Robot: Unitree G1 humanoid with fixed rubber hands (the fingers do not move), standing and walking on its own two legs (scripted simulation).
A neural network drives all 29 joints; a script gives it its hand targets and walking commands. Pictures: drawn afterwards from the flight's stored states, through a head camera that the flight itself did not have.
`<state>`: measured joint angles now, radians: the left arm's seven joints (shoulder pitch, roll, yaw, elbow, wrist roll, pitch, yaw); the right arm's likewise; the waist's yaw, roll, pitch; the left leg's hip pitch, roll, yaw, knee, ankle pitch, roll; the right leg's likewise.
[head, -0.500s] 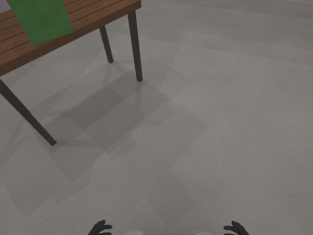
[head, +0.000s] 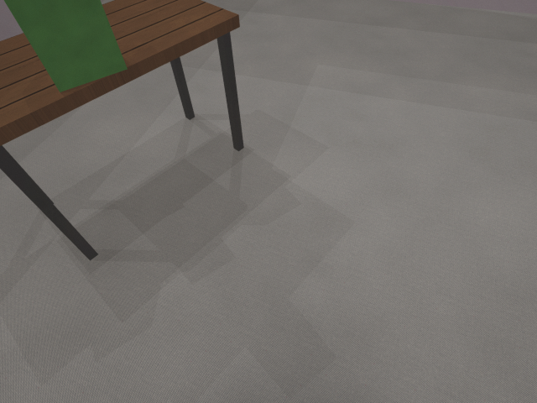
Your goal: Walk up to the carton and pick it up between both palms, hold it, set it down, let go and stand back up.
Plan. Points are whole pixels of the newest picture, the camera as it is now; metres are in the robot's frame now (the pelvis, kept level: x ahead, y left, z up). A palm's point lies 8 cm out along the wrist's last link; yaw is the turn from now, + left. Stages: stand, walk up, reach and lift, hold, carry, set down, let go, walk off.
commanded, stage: stand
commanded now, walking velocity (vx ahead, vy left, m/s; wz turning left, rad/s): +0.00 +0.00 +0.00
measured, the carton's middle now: (65, 27) +1.06 +0.65 +0.05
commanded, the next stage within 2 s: walk up in 1.54 s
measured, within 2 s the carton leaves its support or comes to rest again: neither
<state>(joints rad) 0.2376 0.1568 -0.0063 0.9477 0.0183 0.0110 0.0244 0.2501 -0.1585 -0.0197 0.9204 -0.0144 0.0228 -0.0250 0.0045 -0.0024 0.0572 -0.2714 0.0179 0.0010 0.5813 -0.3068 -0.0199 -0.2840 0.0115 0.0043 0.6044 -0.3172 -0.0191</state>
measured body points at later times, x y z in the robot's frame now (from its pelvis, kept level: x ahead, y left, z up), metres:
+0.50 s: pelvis +0.01 -0.01 +0.01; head +0.03 -0.01 +0.46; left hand +0.00 +0.20 -0.15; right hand +0.00 -0.21 -0.16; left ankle +0.00 +0.13 -0.73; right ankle +0.00 -0.11 -0.73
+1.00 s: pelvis +0.01 -0.01 +0.01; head +0.03 -0.01 +0.46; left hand -0.01 +0.19 -0.16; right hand -0.01 -0.21 -0.16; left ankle +0.00 +0.13 -0.73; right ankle +0.00 -0.11 -0.73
